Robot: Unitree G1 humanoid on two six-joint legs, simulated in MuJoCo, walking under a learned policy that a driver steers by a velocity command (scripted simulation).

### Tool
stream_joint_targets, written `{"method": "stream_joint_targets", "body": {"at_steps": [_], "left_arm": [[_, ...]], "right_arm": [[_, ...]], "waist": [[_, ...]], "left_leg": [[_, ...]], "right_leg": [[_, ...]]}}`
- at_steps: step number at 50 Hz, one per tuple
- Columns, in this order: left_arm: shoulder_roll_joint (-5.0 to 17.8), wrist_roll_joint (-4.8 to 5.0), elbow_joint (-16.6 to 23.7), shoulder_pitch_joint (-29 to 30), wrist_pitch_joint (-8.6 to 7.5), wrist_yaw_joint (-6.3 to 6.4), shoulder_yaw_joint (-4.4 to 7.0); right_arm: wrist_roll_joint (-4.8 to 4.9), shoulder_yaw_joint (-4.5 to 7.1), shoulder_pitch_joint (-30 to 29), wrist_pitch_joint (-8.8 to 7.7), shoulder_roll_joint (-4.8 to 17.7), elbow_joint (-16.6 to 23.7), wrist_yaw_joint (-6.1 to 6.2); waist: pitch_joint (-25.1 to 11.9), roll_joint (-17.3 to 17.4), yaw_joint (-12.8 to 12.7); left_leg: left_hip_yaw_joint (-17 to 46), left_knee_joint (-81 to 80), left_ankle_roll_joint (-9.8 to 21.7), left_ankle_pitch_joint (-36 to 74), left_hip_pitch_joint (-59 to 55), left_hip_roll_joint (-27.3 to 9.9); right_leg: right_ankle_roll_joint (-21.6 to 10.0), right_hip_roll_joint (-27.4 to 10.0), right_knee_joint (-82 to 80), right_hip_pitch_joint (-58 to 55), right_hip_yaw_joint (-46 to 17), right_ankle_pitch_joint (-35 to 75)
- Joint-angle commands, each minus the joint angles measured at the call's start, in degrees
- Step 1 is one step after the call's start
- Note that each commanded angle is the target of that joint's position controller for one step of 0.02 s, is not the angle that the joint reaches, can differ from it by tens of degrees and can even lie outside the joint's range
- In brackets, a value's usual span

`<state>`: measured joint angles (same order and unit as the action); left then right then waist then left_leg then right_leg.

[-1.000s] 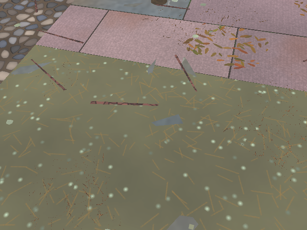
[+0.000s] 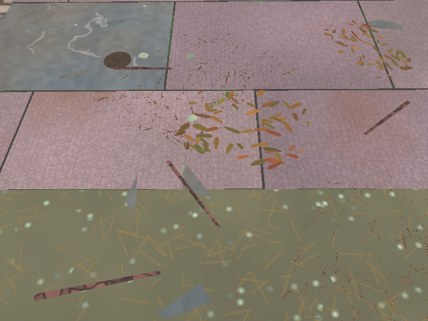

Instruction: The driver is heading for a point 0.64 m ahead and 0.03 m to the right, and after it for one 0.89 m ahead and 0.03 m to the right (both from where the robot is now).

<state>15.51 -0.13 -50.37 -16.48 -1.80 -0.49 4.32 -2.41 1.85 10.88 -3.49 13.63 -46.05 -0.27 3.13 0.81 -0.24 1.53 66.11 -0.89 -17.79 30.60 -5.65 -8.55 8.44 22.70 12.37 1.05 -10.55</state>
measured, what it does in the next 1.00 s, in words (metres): walks ahead, turning right: left foot, then right foot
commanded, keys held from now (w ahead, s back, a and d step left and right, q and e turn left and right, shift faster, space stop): w+e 0.38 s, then w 0.44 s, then w+q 0.18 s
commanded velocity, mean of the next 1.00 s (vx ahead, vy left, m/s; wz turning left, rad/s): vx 0.50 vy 0.00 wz -0.32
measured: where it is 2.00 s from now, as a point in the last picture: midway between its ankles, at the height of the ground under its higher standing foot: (267, 213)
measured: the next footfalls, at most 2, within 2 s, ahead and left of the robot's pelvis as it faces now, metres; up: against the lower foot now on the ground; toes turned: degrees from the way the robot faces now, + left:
left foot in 0.32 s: +0.37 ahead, +0.12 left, +0.00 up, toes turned -13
right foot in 0.84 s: +0.53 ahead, -0.16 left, +0.00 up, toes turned -23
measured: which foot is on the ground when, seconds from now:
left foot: up 0.00-0.30, down 0.32-0.84, up 0.86-1.00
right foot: down 0.00-0.32, up 0.34-0.82, down 0.84-1.00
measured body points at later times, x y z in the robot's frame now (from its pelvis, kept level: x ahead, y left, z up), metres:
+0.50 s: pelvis +0.28 +0.05 +0.00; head +0.30 +0.06 +0.45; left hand +0.43 +0.30 -0.13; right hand +0.32 -0.24 -0.10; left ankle +0.33 +0.13 -0.74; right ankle +0.18 -0.05 -0.65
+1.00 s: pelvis +0.50 -0.08 +0.01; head +0.52 -0.10 +0.45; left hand +0.68 +0.14 -0.11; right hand +0.45 -0.33 -0.14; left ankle +0.49 +0.08 -0.65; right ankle +0.50 -0.15 -0.74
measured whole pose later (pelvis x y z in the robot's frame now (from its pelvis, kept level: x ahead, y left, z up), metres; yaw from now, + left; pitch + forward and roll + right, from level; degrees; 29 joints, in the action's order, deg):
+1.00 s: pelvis +0.50 -0.08 +0.01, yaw -17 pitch +1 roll +0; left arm 13.2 -1.6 -47.4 -13.4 -4.2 -0.2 1.6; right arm -1.0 2.6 19.6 -2.0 14.4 -51.3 -1.2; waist 1.5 1.9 1.1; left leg 0.2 62.3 3.3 -18.1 24.8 -2.5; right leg -4.5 1.5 22.3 12.4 6.8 -10.9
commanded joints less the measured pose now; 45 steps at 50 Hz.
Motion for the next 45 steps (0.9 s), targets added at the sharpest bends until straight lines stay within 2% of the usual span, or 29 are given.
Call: {"method": "stream_joint_targets", "body": {"at_steps": [1, 4, 7, 11, 13, 14, 15, 16, 17, 18, 19, 20, 21, 22, 24, 27, 30, 34, 37, 39, 40, 41, 42, 43, 44, 45], "left_arm": [[8.01, 0.25, 3.04, -1.91, -1.76, 0.17, 1.68], [8.09, 0.26, 2.76, -5.33, -1.53, 0.15, 1.71], [8.49, 0.10, 2.62, -8.48, -1.30, 0.33, 1.85], [9.33, -0.67, 2.99, -10.53, -1.10, 0.88, 1.98], [10.31, -0.90, 3.93, -8.43, -1.18, 1.31, 2.20], [10.94, -1.00, 4.64, -6.21, -1.28, 1.32, 2.32], [11.42, -0.97, 5.09, -4.78, -1.54, 1.04, 2.39], [10.59, -0.45, 5.23, -4.05, -1.97, 0.47, 2.11], [5.57, 0.09, 7.13, -5.11, -2.46, 0.11, 0.66], [2.79, 1.31, 8.83, -12.27, -2.11, 0.12, 0.11], [7.55, -0.78, 6.40, -10.57, -0.95, 0.72, 0.53], [7.69, -1.29, 6.40, -6.71, -0.74, 0.07, 0.67], [6.32, -1.33, 6.67, -4.99, -0.65, -0.42, 0.38], [5.52, -1.88, 6.78, -4.24, -0.26, -0.92, 0.23], [4.48, -2.19, 6.58, -4.91, 0.63, -1.60, -0.12], [3.93, -2.24, 7.73, -1.24, 0.89, -2.05, -0.50], [3.28, -2.29, 9.89, 5.73, 0.63, -2.44, -1.20], [1.26, -2.08, 12.05, 13.88, -0.03, -3.04, -2.81], [2.19, -1.92, 12.91, 16.46, -0.35, -2.59, -2.90], [2.97, -2.14, 12.58, 14.96, -0.71, -2.06, -2.63], [3.31, -2.43, 11.15, 10.76, -1.09, -1.69, -2.29], [4.53, -3.04, 8.08, 2.61, -1.72, -1.15, -1.56], [8.38, -4.26, 6.03, -7.38, -2.22, -0.37, -0.33], [14.82, -4.10, 5.74, -10.45, -1.90, 0.39, 1.29], [12.45, -1.67, 5.83, -8.95, -1.33, 0.59, 1.18], [8.94, -1.40, 5.97, -3.99, -1.47, 0.61, 0.09]], "right_arm": [[-0.47, 1.00, 2.93, 1.48, 4.40, 2.81, -0.38], [-0.22, 0.86, -4.76, 1.61, 4.64, 5.61, -0.55], [0.17, 0.48, -10.35, 1.35, 4.63, 7.59, -0.86], [0.69, 0.07, -15.49, 0.48, 5.38, 10.09, -1.07], [0.90, 0.33, -12.96, -0.03, 6.74, 10.06, -0.94], [1.03, 0.69, -9.07, -0.31, 7.73, 9.07, -0.66], [1.05, 1.35, -2.87, -0.70, 9.14, 7.17, -0.12], [0.56, 2.10, 4.87, -1.48, 10.99, 5.43, 0.60], [-0.81, 3.02, 14.22, -1.72, 15.37, 5.34, 1.69], [-1.15, 4.00, 11.09, -0.85, 19.42, 5.68, 1.62], [-0.21, 3.23, 7.01, -0.16, 13.56, 6.48, 1.28], [0.36, 2.05, 4.02, -0.14, 8.87, 6.80, 1.00], [0.26, 1.48, 2.74, -0.29, 6.94, 6.24, 0.70], [0.37, 1.25, 3.35, -0.66, 6.44, 5.36, 0.70], [0.87, 1.21, 5.17, -1.88, 6.43, 3.58, 0.26], [1.42, 1.55, 7.38, -3.11, 7.25, 1.70, -0.40], [1.53, 1.64, 9.10, -2.90, 7.32, 0.10, -0.50], [1.80, 1.82, 11.82, -2.44, 8.07, -2.07, -0.66], [1.67, 2.17, 14.82, -1.88, 9.42, -3.97, -0.55], [1.60, 2.37, 14.98, -1.25, 10.27, -4.84, -0.33], [1.78, 2.36, 14.66, -0.93, 10.47, -5.21, -0.24], [1.99, 2.00, 14.96, -0.66, 9.54, -5.50, -0.17], [2.27, 1.11, 14.35, -0.76, 7.15, -3.75, -0.23], [3.27, -0.36, 19.17, -0.79, 0.65, -1.40, -0.61], [1.81, 1.62, 15.30, -0.11, 7.94, -2.51, 0.22], [2.06, 1.89, 11.94, -0.22, 7.74, -1.65, -0.04]], "waist": [[-2.30, -1.22, 1.56], [-0.87, -3.12, -1.23], [-1.24, -4.24, -3.78], [-1.07, -4.86, -5.39], [-1.36, -5.58, -3.30], [-2.23, -5.96, -1.16], [-4.95, -5.26, 1.61], [-9.37, -1.80, 5.75], [-18.76, 5.15, 8.40], [-21.72, 19.46, 2.47], [-13.88, 7.82, 1.50], [-7.36, 2.03, 1.54], [-4.32, 0.85, 0.80], [-3.16, 3.28, 0.46], [-3.18, 5.80, -0.34], [-2.63, 5.18, -0.47], [-0.69, 4.33, 0.53], [-0.10, 4.71, 2.29], [0.35, 5.07, 2.99], [-0.18, 5.08, 1.82], [-2.18, 4.31, -0.39], [-6.80, 1.92, -3.67], [-13.73, -3.21, -7.68], [-19.88, -17.34, -5.80], [-16.86, -8.45, -6.76], [-8.82, -6.13, -4.26]], "left_leg": [[-1.39, -5.46, -1.99, 4.11, 3.57, -0.60], [-1.78, -14.49, -2.83, 10.97, 7.27, -0.18], [-1.46, -21.84, -2.68, 15.51, 8.37, 1.29], [-1.05, -29.16, -1.47, 15.21, 7.03, 3.61], [0.00, -33.49, -0.16, 12.81, 0.65, 4.53], [-0.17, -35.47, 0.76, 10.47, -6.01, 5.65], [-0.98, -37.10, 1.76, 8.82, -14.73, 7.27], [0.89, -40.49, 3.47, 9.63, -26.28, 4.67], [15.26, -42.21, 6.18, -3.34, -39.42, -9.84], [42.29, -50.54, 12.33, -6.93, -46.93, -21.01], [40.49, -50.81, 12.04, -14.36, -39.58, -19.03], [31.01, -51.67, 11.06, -11.57, -31.97, -15.78], [23.25, -52.85, 10.19, -3.34, -27.17, -12.70], [17.71, -53.60, 9.49, 2.74, -24.59, -10.36], [11.73, -54.53, 9.50, 12.55, -22.35, -8.17], [7.33, -56.55, 11.03, 18.10, -23.63, -8.24], [3.23, -58.53, 11.30, 18.80, -24.65, -7.19], [-1.47, -58.11, 10.36, 22.99, -24.03, -5.55], [-0.87, -55.94, 10.03, 26.67, -27.48, -7.65], [-0.99, -51.84, 9.54, 33.81, -29.95, -8.63], [-2.33, -46.01, 8.83, 40.96, -30.30, -7.81], [-4.76, -35.80, 7.69, 43.04, -27.81, -5.30], [-6.09, -20.66, 6.32, 28.50, -17.53, -2.72], [-8.11, -0.79, 3.98, -10.16, 2.92, 7.28], [0.10, 4.82, 4.91, -11.72, 7.61, 6.14], [1.79, 4.20, 5.56, -6.66, 8.42, 3.57]], "right_leg": [[-8.12, -14.74, -10.66, -1.69, -15.05, 21.04], [-6.08, -13.48, -10.75, -3.77, -15.73, 19.30], [-4.95, -13.45, -9.05, -8.06, -17.16, 20.02], [-4.54, -15.04, -5.31, -12.63, -20.25, 24.52], [-2.86, -15.82, -3.02, -11.85, -22.08, 25.87], [-1.60, -15.50, -0.66, -9.60, -22.19, 28.75], [-0.41, -13.95, 5.13, -7.75, -21.85, 33.02], [1.05, -10.06, 16.40, -3.74, -18.90, 30.54], [2.25, -6.34, 33.03, 3.32, -13.84, 12.22], [3.63, 1.36, 44.91, 20.01, -8.40, -22.80], [3.17, -4.80, 49.70, 24.52, -8.65, -18.13], [3.43, -6.54, 48.24, 23.46, -8.07, -12.28], [3.95, -8.00, 45.88, 21.92, -7.56, -9.40], [4.40, -9.05, 43.97, 20.66, -7.24, -8.53], [5.13, -8.89, 42.60, 18.53, -6.78, -7.47], [5.94, -8.87, 39.39, 22.30, -7.17, -4.16], [7.16, -9.94, 31.26, 25.60, -5.60, 1.10], [7.36, -11.03, 17.44, 19.80, 0.66, 6.32], [5.74, -10.51, 12.40, 17.07, 2.53, 3.77], [3.99, -9.10, 9.52, 13.46, 3.41, 0.09], [2.95, -7.46, 6.42, 7.57, 4.13, -0.01], [1.56, -6.37, 3.47, -3.35, 4.07, 1.05], [-1.22, -16.77, 1.96, -18.00, -7.31, -4.65], [-7.91, -33.89, -3.98, -32.36, -33.91, -7.52], [-7.69, -32.85, -6.46, -26.96, -35.77, -8.37], [-5.82, -29.93, -7.31, -19.77, -26.12, -5.55]]}}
